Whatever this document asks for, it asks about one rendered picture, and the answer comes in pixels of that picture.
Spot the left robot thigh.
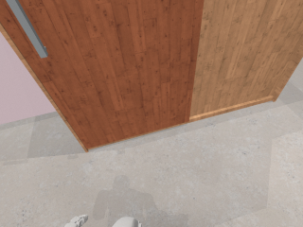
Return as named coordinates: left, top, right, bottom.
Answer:
left=112, top=217, right=142, bottom=227

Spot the wardrobe door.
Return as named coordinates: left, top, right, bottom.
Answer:
left=189, top=0, right=303, bottom=116
left=0, top=0, right=205, bottom=148

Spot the handle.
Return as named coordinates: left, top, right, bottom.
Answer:
left=6, top=0, right=48, bottom=59

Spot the left robot hand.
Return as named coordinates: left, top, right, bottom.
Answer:
left=64, top=215, right=88, bottom=227

